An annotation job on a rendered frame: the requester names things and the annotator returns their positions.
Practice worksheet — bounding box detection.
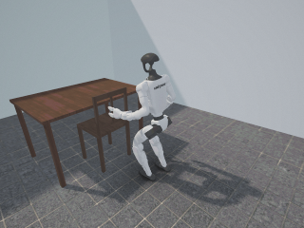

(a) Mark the right robot forearm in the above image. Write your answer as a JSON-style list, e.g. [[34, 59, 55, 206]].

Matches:
[[165, 99, 175, 109]]

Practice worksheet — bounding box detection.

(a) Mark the left robot hand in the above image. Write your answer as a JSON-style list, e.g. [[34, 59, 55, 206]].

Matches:
[[108, 106, 132, 119]]

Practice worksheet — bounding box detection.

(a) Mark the left robot forearm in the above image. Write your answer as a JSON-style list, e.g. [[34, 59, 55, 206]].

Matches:
[[120, 108, 146, 121]]

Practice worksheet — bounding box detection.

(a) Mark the robot left upper arm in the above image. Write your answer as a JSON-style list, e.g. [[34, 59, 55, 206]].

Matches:
[[136, 81, 150, 117]]

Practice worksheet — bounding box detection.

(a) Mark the chair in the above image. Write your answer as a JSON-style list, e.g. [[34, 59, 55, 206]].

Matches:
[[76, 86, 131, 173]]

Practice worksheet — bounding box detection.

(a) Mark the right robot thigh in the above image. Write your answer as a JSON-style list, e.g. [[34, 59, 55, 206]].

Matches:
[[149, 115, 172, 145]]

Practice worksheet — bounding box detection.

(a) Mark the table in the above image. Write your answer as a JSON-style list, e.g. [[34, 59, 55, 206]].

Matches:
[[9, 78, 143, 188]]

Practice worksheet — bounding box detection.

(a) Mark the humanoid robot head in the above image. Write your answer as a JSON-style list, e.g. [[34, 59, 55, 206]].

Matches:
[[141, 52, 162, 81]]

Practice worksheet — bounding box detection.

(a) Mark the robot right upper arm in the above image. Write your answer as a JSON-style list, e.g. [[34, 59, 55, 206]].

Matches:
[[161, 74, 176, 102]]

